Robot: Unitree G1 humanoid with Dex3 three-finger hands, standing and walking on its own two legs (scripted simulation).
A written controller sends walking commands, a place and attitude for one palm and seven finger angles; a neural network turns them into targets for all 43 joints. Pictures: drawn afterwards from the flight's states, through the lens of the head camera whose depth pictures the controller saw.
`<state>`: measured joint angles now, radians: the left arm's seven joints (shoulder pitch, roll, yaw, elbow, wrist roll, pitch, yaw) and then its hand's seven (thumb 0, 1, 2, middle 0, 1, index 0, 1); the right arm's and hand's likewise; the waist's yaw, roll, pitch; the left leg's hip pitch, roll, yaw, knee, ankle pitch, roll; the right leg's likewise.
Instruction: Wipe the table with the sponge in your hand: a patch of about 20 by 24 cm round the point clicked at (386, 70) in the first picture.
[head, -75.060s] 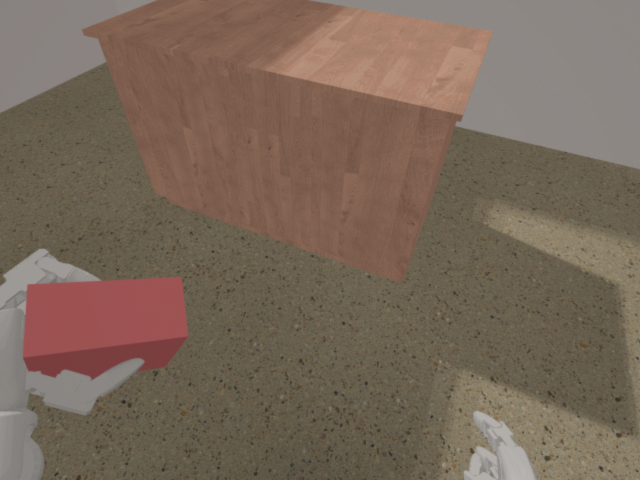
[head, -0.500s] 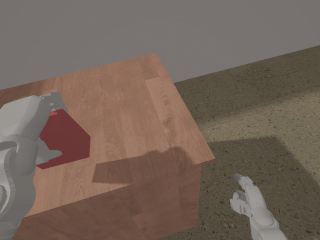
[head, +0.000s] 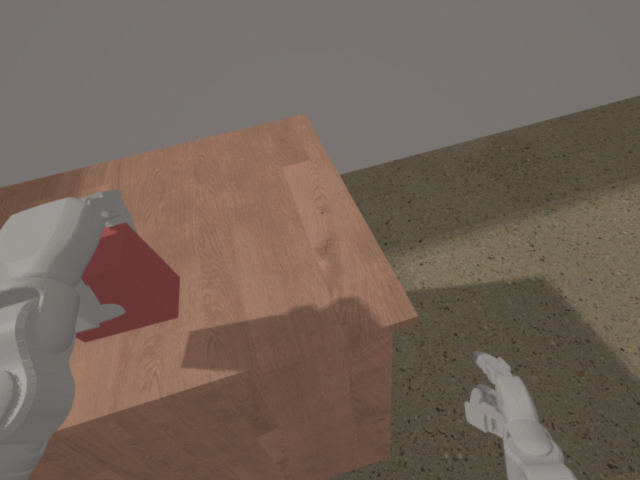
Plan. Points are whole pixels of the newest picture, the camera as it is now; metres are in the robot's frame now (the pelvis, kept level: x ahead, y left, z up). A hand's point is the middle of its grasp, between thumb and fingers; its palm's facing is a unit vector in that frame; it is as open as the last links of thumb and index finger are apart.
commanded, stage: move the sponge above the wiping area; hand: left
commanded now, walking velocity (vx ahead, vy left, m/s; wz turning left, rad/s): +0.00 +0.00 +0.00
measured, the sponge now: (114, 294) +0.25 +0.29 +0.15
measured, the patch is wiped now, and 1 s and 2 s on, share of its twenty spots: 0.00 0.00 0.00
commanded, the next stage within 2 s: none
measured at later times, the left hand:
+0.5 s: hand (110, 274) +0.24 +0.27 +0.19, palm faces +0.19 -0.07 -0.98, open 9.9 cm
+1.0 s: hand (124, 280) +0.25 +0.27 +0.17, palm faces +0.16 -0.08 -0.98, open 9.9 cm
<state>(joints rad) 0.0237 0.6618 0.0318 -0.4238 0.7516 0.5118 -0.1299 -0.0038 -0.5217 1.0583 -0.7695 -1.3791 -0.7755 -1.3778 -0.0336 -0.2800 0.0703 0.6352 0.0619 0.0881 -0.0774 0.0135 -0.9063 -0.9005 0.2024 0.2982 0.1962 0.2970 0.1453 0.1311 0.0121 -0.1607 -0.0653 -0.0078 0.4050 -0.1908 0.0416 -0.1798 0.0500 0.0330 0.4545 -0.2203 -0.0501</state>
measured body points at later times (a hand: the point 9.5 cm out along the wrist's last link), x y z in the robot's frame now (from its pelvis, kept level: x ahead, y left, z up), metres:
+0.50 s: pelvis +0.00 +0.00 +0.00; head -0.02 -0.07 +0.44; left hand +0.23 +0.27 +0.24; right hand +0.26 -0.20 -0.08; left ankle +0.02 +0.09 -0.74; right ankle +0.02 -0.09 -0.74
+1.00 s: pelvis +0.00 +0.00 +0.00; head -0.02 -0.06 +0.45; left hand +0.24 +0.27 +0.22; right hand +0.26 -0.20 -0.08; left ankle +0.02 +0.09 -0.74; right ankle +0.02 -0.09 -0.74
